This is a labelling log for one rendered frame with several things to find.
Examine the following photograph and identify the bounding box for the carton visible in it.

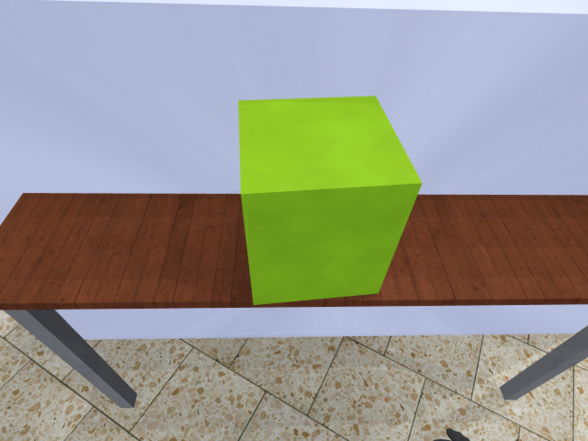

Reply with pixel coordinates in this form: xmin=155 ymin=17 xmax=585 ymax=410
xmin=238 ymin=96 xmax=422 ymax=305

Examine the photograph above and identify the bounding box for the table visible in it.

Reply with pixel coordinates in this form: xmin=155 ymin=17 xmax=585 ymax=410
xmin=0 ymin=193 xmax=588 ymax=408

